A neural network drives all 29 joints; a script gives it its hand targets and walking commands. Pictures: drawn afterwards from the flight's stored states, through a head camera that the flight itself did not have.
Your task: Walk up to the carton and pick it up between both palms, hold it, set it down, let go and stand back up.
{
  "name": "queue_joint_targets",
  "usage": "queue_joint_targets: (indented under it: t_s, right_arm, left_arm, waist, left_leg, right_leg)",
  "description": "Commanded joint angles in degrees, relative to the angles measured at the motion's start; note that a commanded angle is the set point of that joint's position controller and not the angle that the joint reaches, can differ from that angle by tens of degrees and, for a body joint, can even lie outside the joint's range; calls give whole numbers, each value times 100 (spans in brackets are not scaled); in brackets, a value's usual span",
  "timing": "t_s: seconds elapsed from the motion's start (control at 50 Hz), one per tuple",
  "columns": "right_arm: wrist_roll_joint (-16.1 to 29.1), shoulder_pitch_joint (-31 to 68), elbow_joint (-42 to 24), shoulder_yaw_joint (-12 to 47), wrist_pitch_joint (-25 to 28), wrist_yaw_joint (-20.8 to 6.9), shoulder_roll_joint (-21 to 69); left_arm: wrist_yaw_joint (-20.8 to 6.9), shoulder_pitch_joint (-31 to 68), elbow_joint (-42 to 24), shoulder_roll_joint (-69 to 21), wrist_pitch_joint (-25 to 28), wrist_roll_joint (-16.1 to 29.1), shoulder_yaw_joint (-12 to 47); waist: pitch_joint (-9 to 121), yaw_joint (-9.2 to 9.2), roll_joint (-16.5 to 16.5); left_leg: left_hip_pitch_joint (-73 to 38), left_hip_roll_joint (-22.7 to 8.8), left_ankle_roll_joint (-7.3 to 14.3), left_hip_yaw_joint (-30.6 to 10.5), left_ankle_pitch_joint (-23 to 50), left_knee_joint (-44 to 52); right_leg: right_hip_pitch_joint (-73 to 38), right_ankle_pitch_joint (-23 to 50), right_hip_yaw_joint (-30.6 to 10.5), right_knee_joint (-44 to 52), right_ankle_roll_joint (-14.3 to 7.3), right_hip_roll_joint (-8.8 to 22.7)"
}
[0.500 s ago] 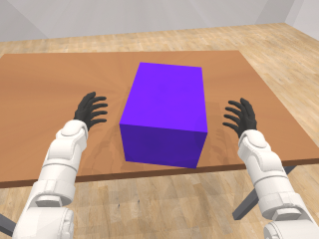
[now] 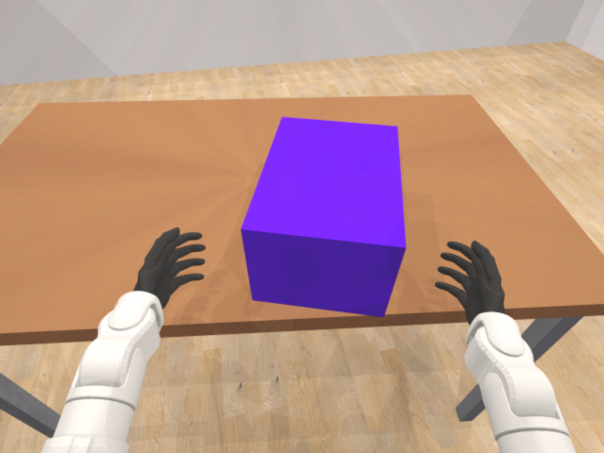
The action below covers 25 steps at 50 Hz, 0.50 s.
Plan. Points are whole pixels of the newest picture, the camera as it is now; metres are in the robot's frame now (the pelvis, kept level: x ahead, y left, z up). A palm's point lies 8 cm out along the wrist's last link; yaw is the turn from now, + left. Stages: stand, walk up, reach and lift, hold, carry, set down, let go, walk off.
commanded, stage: set down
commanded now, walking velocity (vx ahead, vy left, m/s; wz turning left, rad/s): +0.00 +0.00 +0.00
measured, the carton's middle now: (328, 208) +0.52 -0.02 +0.03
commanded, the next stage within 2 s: let go in 1.46 s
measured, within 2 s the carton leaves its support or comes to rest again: neither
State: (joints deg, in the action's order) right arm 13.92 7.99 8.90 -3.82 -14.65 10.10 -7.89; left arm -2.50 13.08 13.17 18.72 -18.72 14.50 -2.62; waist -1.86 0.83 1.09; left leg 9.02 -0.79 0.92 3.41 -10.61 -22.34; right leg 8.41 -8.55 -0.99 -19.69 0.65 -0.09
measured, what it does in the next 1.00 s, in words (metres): stands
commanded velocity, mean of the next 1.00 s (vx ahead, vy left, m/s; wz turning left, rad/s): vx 0.00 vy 0.00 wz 0.00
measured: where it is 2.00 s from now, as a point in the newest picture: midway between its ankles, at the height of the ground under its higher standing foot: outside the picture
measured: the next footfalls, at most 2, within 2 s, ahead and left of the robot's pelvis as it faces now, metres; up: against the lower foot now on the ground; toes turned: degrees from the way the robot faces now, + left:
none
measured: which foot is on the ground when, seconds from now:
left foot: down 0.00-1.00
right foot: down 0.00-1.00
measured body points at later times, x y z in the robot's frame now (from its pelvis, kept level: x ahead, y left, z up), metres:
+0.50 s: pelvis +0.02 +0.00 +0.00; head +0.02 +0.01 +0.45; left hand +0.25 +0.23 +0.03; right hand +0.25 -0.20 +0.04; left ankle +0.02 +0.10 -0.75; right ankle +0.03 -0.13 -0.75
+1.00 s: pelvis +0.04 -0.01 +0.00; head +0.05 +0.00 +0.45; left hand +0.23 +0.23 -0.01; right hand +0.23 -0.21 -0.01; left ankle +0.02 +0.10 -0.75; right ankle +0.03 -0.13 -0.75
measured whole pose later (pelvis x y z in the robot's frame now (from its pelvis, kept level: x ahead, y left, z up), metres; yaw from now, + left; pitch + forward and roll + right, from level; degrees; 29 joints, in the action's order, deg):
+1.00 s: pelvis +0.04 -0.01 +0.00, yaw +0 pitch -4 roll -1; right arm 7.5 -22.0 3.7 -1.1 -2.8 6.3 -6.4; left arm -2.9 -18.8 4.4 17.3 -6.3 10.8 0.4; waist -4.7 -2.3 -0.5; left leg 3.1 -1.5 -0.1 3.1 -13.8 -20.8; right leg 2.1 -11.5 -0.7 -17.6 0.0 -0.9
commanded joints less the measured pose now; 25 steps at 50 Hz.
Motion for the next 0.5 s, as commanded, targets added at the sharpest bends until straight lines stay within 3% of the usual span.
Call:
queue_joint_targets:
  t_s: [0.0,0.1,0.22,0.24,0.3,0.4,0.48]
  right_arm:
    - [-75,922,-1604,-192,236,28,-489]
    - [-94,-165,-2115,-79,390,-12,-370]
    - [-218,-717,-2555,-31,607,-82,-207]
    - [-262,-905,-2563,-41,646,-92,-200]
    - [-257,-1200,-2708,-44,758,-113,-202]
    - [-312,-1853,-2487,1,828,-78,-163]
    - [-340,-2125,-2412,64,818,-62,-142]
  left_arm:
    - [-52,1198,-1384,871,288,-12,-365]
    - [-49,114,-1877,776,501,-75,-357]
    - [8,-365,-2178,949,1033,114,-237]
    - [5,-560,-2152,923,1113,136,-163]
    - [31,-822,-2380,1016,1345,232,-115]
    - [-33,-1524,-2357,984,1460,181,-52]
    - [-88,-1870,-2246,949,1416,94,-112]
  waist:
    - [1296,-41,-300]
    - [1036,-137,-377]
    - [848,-285,-439]
    - [789,-216,-402]
    - [888,-246,-458]
    - [687,-191,-506]
    - [452,-267,-447]
  left_leg:
    - [-452,34,-206,-49,635,474]
    - [-584,18,-262,-78,915,434]
    - [-283,-14,-197,-107,443,523]
    - [-343,-23,-203,-119,520,495]
    - [-394,-54,-251,-165,728,441]
    - [-556,-50,-303,-209,1081,372]
    - [-521,-46,-310,-199,1147,407]
  right_leg:
    - [-619,299,-9,299,-218,-121]
    - [-626,388,-26,336,-245,-126]
    - [-491,-23,-126,329,-285,-17]
    - [-476,34,-140,349,-288,-16]
    - [-489,156,-182,330,-320,0]
    - [-471,300,-216,406,-311,9]
    - [-479,294,-233,463,-305,15]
